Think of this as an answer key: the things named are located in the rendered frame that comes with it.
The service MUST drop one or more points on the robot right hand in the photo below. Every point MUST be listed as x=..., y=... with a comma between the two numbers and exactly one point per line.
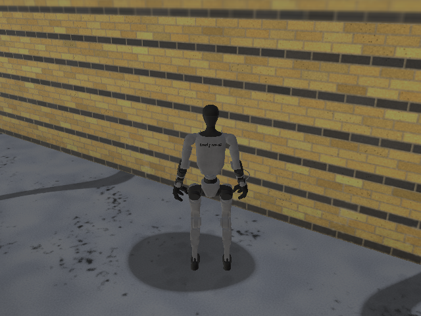
x=241, y=189

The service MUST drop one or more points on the right robot foot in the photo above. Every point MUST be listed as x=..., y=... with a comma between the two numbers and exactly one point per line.
x=227, y=264

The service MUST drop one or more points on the robot left upper arm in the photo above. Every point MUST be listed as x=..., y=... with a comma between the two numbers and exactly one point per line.
x=186, y=150

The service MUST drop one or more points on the right robot forearm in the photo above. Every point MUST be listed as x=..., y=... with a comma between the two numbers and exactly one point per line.
x=240, y=175

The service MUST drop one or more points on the robot left hand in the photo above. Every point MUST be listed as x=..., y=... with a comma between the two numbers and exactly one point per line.
x=177, y=191

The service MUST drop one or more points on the robot right upper arm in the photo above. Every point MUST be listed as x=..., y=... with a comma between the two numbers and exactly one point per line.
x=234, y=151

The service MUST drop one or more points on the left robot forearm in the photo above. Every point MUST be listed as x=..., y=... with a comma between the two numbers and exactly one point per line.
x=180, y=176

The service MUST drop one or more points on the robot right thigh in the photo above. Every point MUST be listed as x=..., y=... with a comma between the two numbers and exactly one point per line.
x=226, y=195

